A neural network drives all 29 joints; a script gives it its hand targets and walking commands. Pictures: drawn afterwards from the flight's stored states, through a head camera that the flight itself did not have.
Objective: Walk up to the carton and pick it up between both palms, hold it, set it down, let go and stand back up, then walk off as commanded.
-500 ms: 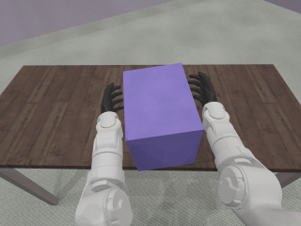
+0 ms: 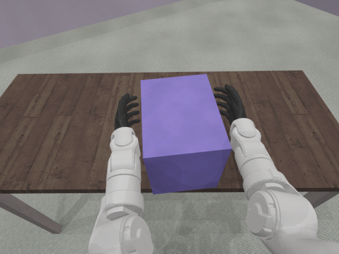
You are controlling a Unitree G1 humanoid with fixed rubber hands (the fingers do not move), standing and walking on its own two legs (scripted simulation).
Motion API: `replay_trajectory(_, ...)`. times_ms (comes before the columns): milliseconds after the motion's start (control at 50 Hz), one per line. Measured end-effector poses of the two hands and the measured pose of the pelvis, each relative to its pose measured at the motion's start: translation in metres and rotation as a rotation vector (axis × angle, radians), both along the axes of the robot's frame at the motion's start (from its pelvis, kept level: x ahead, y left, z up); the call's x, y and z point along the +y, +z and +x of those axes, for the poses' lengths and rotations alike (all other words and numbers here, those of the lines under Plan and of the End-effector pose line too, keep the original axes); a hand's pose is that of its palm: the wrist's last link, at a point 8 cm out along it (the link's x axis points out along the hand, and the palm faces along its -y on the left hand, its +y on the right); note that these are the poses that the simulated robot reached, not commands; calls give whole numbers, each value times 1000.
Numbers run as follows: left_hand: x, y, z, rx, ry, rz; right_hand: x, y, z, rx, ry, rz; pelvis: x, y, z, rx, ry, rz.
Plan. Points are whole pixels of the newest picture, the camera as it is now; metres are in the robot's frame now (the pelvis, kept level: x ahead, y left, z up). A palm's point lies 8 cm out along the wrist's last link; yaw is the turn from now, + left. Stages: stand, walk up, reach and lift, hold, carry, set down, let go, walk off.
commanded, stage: set down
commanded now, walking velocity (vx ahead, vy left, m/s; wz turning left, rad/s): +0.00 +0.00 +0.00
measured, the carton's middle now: (179, 135) +0.42 +0.04 +0.02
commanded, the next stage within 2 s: none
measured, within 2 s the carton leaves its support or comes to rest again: neither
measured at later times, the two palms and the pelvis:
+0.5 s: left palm (126, 127) +0.38 +0.17 +0.09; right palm (237, 118) +0.43 -0.10 +0.09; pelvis +0.00 +0.00 +0.00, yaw -1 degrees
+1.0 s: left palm (126, 129) +0.38 +0.17 +0.08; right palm (236, 120) +0.43 -0.10 +0.09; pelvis +0.00 +0.00 +0.00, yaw -1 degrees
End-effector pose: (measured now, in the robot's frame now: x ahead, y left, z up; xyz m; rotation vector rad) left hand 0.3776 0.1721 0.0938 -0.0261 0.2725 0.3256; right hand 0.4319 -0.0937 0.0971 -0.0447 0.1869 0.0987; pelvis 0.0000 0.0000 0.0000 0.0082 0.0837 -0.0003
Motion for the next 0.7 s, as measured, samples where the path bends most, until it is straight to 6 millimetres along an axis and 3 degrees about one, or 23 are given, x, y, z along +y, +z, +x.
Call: replay_trajectory(700,-3,-9,4,-28,-22,24,-5,-9,0,-13,-12,-6,6,-1,-1,24,-20,4)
